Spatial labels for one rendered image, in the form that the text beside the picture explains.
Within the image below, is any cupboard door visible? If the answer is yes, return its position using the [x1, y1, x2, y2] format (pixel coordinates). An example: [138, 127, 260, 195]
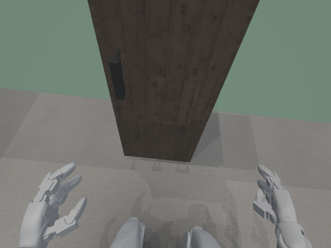
[93, 0, 253, 127]

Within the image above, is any left robot thigh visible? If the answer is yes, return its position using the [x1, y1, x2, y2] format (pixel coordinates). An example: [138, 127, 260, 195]
[109, 220, 145, 248]

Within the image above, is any right robot forearm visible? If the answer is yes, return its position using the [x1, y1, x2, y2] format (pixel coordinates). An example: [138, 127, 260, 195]
[275, 222, 312, 248]

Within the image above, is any robot right hand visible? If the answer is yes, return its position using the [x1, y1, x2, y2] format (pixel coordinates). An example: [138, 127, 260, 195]
[253, 164, 297, 225]

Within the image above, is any robot thigh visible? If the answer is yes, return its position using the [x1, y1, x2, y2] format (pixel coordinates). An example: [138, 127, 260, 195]
[184, 229, 220, 248]
[109, 220, 145, 248]

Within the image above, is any right robot thigh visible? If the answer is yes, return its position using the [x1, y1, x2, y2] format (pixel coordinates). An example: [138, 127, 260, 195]
[184, 229, 220, 248]

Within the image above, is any robot left hand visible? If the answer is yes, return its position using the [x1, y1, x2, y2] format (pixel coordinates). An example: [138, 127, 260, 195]
[18, 163, 87, 248]

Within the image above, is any handle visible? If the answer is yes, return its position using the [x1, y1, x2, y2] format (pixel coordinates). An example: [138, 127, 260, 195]
[109, 50, 125, 100]

